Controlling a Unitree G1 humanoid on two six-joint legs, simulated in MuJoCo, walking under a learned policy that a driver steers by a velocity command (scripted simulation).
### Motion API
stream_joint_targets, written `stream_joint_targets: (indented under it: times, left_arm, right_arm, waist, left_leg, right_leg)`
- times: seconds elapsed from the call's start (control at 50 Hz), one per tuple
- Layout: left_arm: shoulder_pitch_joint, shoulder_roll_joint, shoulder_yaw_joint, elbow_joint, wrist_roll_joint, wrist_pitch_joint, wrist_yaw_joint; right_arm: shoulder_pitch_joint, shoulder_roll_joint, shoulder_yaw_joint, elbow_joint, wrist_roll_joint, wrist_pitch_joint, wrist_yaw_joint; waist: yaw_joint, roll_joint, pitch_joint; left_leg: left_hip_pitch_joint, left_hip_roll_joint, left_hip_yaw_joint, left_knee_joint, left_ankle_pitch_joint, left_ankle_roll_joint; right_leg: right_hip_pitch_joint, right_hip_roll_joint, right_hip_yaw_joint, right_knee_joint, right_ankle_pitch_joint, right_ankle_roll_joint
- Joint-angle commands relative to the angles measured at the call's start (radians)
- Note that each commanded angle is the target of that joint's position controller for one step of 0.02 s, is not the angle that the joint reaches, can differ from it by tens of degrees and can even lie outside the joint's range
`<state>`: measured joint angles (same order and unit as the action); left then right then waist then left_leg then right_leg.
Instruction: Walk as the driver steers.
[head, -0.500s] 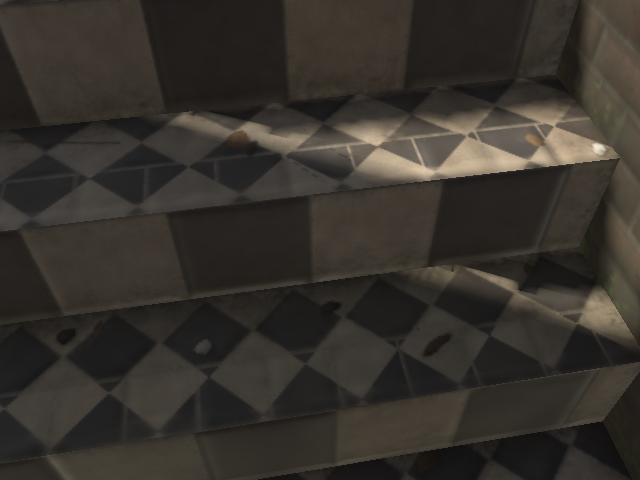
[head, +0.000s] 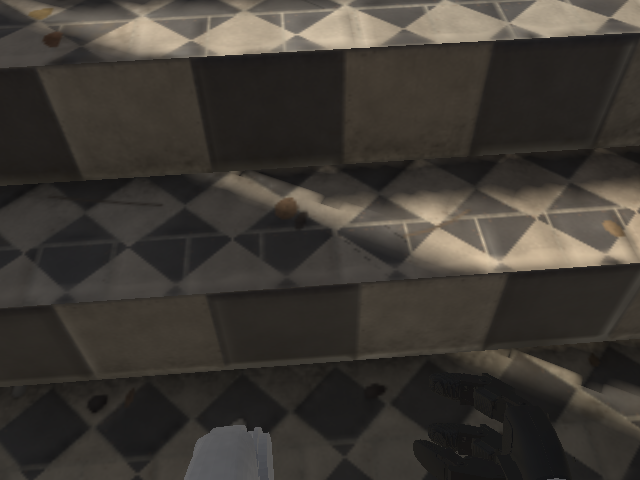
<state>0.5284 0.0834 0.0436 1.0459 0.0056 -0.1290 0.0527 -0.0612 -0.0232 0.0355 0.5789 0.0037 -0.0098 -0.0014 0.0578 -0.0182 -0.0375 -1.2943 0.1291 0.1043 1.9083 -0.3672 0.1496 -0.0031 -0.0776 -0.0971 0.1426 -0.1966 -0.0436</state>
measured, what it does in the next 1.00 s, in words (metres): climbs: left foot 0.20 m higher, then right foot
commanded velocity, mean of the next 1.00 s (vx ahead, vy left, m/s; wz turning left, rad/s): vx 0.11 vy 0.00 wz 0.00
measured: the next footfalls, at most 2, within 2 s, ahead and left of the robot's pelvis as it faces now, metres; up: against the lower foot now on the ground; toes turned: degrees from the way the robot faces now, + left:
left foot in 0.06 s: +0.20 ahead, +0.13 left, +0.20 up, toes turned +6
right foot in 0.62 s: +0.21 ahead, -0.07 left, +0.20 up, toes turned -5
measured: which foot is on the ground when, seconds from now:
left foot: up 0.00-0.04, down 0.06-1.00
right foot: down 0.00-0.10, up 0.12-0.60, down 0.62-1.00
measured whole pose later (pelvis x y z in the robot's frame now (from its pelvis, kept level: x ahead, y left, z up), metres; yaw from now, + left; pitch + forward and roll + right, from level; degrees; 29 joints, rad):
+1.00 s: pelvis +0.15 +0.01 +0.19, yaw -1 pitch +0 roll +0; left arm 0.37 0.12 0.00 0.97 0.01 -0.05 0.08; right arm 0.33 -0.12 -0.01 1.08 -0.01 -0.02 -0.04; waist -0.01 0.03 -0.01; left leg -0.20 0.05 0.11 0.43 -0.22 0.00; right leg -0.21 0.04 -0.11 0.41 -0.20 -0.08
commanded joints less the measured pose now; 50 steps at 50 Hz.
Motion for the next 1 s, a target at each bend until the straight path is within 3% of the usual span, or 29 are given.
stream_joint_targets:
  times: [0.02,0.04,0.06,0.08,0.1,0.12,0.14,0.16,0.18,0.2,0.22,0.26,0.3,0.32,0.36,0.38,0.42,0.48,0.5,0.54,0.58,0.62,0.64,0.66,0.68,0.7,0.74,0.78,1.0]
  left_arm:
    - [-0.045,0.165,0.010,-0.093,-0.056,-0.002,0.009]
    - [-0.046,0.251,0.026,-0.095,-0.056,-0.025,-0.005]
    - [-0.081,0.349,0.062,-0.098,-0.080,-0.051,-0.039]
    - [-0.002,0.285,0.056,-0.137,-0.075,-0.066,-0.076]
    - [-0.035,0.261,0.050,-0.163,-0.063,-0.070,-0.113]
    - [-0.146,0.183,0.053,-0.199,0.016,-0.053,-0.127]
    - [-0.208,0.045,0.034,-0.280,0.044,-0.021,-0.103]
    - [-0.281,0.001,0.019,-0.324,0.054,0.009,-0.084]
    - [-0.278,-0.023,0.003,-0.333,0.068,0.033,-0.071]
    - [-0.236,-0.052,-0.016,-0.330,0.060,0.045,-0.059]
    - [-0.174,-0.049,-0.023,-0.304,0.047,0.058,-0.054]
    - [-0.166,-0.050,-0.032,-0.291,0.029,0.067,-0.044]
    - [-0.189,-0.021,-0.028,-0.290,0.035,0.073,-0.023]
    - [-0.215,-0.003,-0.026,-0.288,0.026,0.080,-0.015]
    - [-0.198,0.010,-0.016,-0.255,0.018,0.102,-0.003]
    - [-0.161,0.045,0.001,-0.209,0.017,0.109,-0.002]
    - [-0.195,0.062,0.013,-0.209,0.034,0.126,0.002]
    - [-0.224,0.015,0.008,-0.204,0.042,0.140,-0.013]
    - [-0.271,0.004,-0.009,-0.210,0.032,0.139,-0.026]
    - [-0.316,-0.004,-0.028,-0.200,-0.004,0.150,-0.030]
    - [-0.248,0.028,-0.024,-0.156,-0.017,0.154,-0.007]
    - [-0.188,0.036,-0.031,-0.122,-0.015,0.123,0.004]
    - [-0.151,0.061,-0.030,-0.118,0.000,0.098,0.009]
    - [-0.166,0.066,-0.041,-0.130,0.009,0.083,0.007]
    - [-0.223,-0.020,-0.074,-0.142,0.020,0.072,0.004]
    - [-0.222,-0.034,-0.074,-0.141,0.013,0.064,0.002]
    - [-0.175,0.030,-0.056,-0.122,0.006,0.059,0.006]
    - [-0.139,0.039,-0.054,-0.114,-0.002,0.064,0.015]
    - [-0.081,0.055,-0.057,-0.102,0.004,0.078,0.014]
  right_arm:
    - [0.049,-0.021,0.003,-0.024,0.035,-0.005,-0.013]
    - [0.266,-0.066,-0.025,0.033,0.030,0.000,-0.026]
    - [0.397,-0.120,-0.042,0.043,0.014,-0.001,-0.030]
    - [0.359,-0.207,-0.067,0.088,-0.004,-0.023,-0.035]
    - [0.490,-0.297,-0.104,0.101,-0.042,-0.005,-0.053]
    - [0.420,-0.347,-0.136,0.151,-0.032,0.022,-0.062]
    - [0.283,-0.342,-0.135,0.159,-0.037,0.011,-0.054]
    - [0.205,-0.280,-0.123,0.209,-0.039,0.006,-0.051]
    - [0.155,-0.181,-0.095,0.264,-0.030,-0.006,-0.045]
    - [0.126,-0.096,-0.072,0.309,-0.033,-0.014,-0.030]
    - [0.127,-0.061,-0.061,0.338,-0.036,-0.027,-0.016]
    - [0.222,-0.070,-0.059,0.391,-0.033,-0.063,-0.012]
    - [0.270,-0.106,-0.068,0.410,-0.032,-0.090,-0.015]
    - [0.267,-0.120,-0.068,0.391,-0.027,-0.101,-0.024]
    - [0.302,-0.134,-0.071,0.396,-0.021,-0.109,-0.039]
    - [0.293,-0.136,-0.074,0.379,-0.016,-0.115,-0.038]
    - [0.314,-0.174,-0.091,0.380,-0.008,-0.120,-0.045]
    - [0.341,-0.145,-0.095,0.373,-0.015,-0.109,-0.066]
    - [0.304,-0.127,-0.086,0.363,-0.017,-0.104,-0.073]
    - [0.353,-0.131,-0.085,0.354,-0.030,-0.087,-0.088]
    - [0.425,-0.139,-0.085,0.374,-0.052,-0.073,-0.081]
    - [0.488,-0.164,-0.094,0.401,-0.048,-0.043,-0.071]
    - [0.516,-0.147,-0.095,0.406,-0.039,-0.040,-0.060]
    - [0.581,-0.105,-0.087,0.403,-0.015,-0.048,-0.037]
    - [0.528,-0.055,-0.064,0.416,0.024,-0.044,-0.030]
    - [0.481,-0.096,-0.068,0.418,0.019,-0.042,-0.032]
    - [0.407,-0.136,-0.072,0.418,-0.002,-0.034,-0.036]
    - [0.432,-0.121,-0.060,0.441,-0.012,-0.032,-0.041]
    - [0.456,-0.146,-0.044,0.490,-0.009,-0.011,-0.045]
  waist:
    - [-0.082,-0.118,-0.040]
    - [-0.178,-0.162,-0.192]
    - [-0.259,-0.202,-0.319]
    - [-0.153,-0.073,-0.455]
    - [-0.219,0.165,-0.569]
    - [-0.200,0.275,-0.535]
    - [-0.112,0.197,-0.386]
    - [-0.051,0.116,-0.204]
    - [0.008,0.071,-0.019]
    - [0.055,0.075,0.037]
    - [0.082,0.063,0.062]
    - [0.071,0.050,0.107]
    - [0.056,0.019,0.111]
    - [0.043,0.008,0.095]
    - [0.032,0.053,0.034]
    - [0.023,0.014,-0.003]
    - [-0.001,0.086,0.011]
    - [-0.014,0.103,0.020]
    - [-0.003,0.064,0.039]
    - [-0.052,0.153,0.018]
    - [-0.085,0.227,0.005]
    - [-0.092,0.123,0.074]
    - [-0.092,0.025,0.053]
    - [-0.135,-0.081,-0.005]
    - [-0.122,-0.116,-0.028]
    - [-0.107,-0.057,0.003]
    - [-0.081,-0.015,0.027]
    - [-0.075,-0.029,0.045]
    - [-0.073,-0.013,0.081]
  left_leg:
    - [0.731,-0.118,0.173,-0.396,-0.163,0.038]
    - [0.875,-0.179,0.154,-0.425,-0.178,0.041]
    - [0.977,-0.200,0.072,-0.708,-0.117,0.030]
    - [1.263,-0.102,-0.210,-0.859,-0.183,0.073]
    - [1.302,0.134,-0.712,-1.213,-0.385,0.134]
    - [1.196,0.116,-0.962,-1.517,-0.566,0.098]
    - [1.064,0.170,-0.866,-1.534,-0.526,0.009]
    - [0.899,0.162,-0.690,-1.415,-0.489,-0.029]
    - [0.712,0.116,-0.512,-1.323,-0.390,-0.059]
    - [0.612,0.079,-0.407,-1.316,-0.282,-0.069]
    - [0.580,0.055,-0.315,-1.310,-0.221,-0.080]
    - [0.633,0.056,-0.211,-1.368,-0.038,-0.061]
    - [0.655,0.077,-0.180,-1.425,0.091,-0.039]
    - [0.653,0.099,-0.173,-1.464,0.120,-0.025]
    - [0.720,0.113,-0.176,-1.481,0.116,0.023]
    - [0.741,0.110,-0.160,-1.483,0.150,0.014]
    - [0.830,0.105,-0.183,-1.513,0.130,0.028]
    - [0.947,0.103,-0.205,-1.523,0.112,0.042]
    - [0.927,0.086,-0.176,-1.541,0.114,0.017]
    - [0.939,0.081,-0.166,-1.610,0.152,0.025]
    - [1.013,0.156,-0.253,-1.609,0.209,0.068]
    - [1.060,0.120,-0.231,-1.501,0.350,0.043]
    - [1.037,0.084,-0.188,-1.355,0.331,0.008]
    - [0.890,0.041,-0.156,-1.324,0.157,-0.033]
    - [0.909,0.030,-0.118,-1.433,0.176,-0.065]
    - [0.972,0.015,-0.110,-1.478,0.195,-0.078]
    - [1.031,0.010,-0.112,-1.506,0.205,-0.067]
    - [1.030,0.014,-0.113,-1.527,0.217,-0.065]
    - [1.027,0.021,-0.114,-1.548,0.160,-0.066]
  right_leg:
    - [-0.323,-0.132,-0.040,-0.172,0.980,-0.250]
    - [-0.186,-0.186,-0.026,0.100,1.660,-0.237]
    - [-0.072,-0.188,-0.010,0.347,1.771,-0.192]
    - [-0.300,-0.118,0.104,0.636,1.492,-0.120]
    - [-0.436,0.008,0.123,1.030,0.795,-0.083]
    - [-0.605,0.157,0.285,1.487,0.262,-0.061]
    - [-0.776,0.174,0.386,1.792,0.231,-0.029]
    - [-0.874,0.142,0.313,1.833,0.324,-0.060]
    - [-0.921,0.128,0.294,1.827,0.358,-0.075]
    - [-0.934,0.146,0.292,1.893,0.325,-0.087]
    - [-0.946,0.160,0.294,1.916,0.295,-0.090]
    - [-1.027,0.165,0.277,1.853,0.292,-0.067]
    - [-1.040,0.158,0.254,1.765,0.302,-0.031]
    - [-0.989,0.148,0.232,1.662,0.319,-0.011]
    - [-0.969,0.137,0.179,1.720,0.336,-0.002]
    - [-0.903,0.134,0.170,1.711,0.340,0.001]
    - [-0.923,0.109,0.133,1.663,0.291,-0.004]
    - [-0.893,0.045,0.097,1.487,0.268,0.005]
    - [-0.801,0.005,0.078,1.226,0.269,0.008]
    - [-0.549,0.022,-0.011,0.784,0.017,-0.014]
    - [-0.409,0.041,-0.019,0.585,-0.145,-0.049]
    - [-0.334,0.059,0.000,0.272,-0.058,-0.062]
    - [-0.254,-0.029,0.121,0.221,0.047,-0.053]
    - [-0.079,-0.119,0.229,0.310,0.561,-0.075]
    - [-0.152,-0.144,0.256,0.293,0.517,-0.129]
    - [-0.216,-0.106,0.246,0.254,0.333,-0.117]
    - [-0.234,-0.069,0.201,0.228,0.225,-0.089]
    - [-0.203,-0.060,0.193,0.213,0.191,-0.069]
    - [-0.187,-0.066,0.209,0.150,0.089,-0.063]
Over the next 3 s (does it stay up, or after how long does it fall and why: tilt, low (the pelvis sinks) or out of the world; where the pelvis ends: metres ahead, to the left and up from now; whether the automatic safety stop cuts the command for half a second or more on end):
stays up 0.44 -0.06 0.39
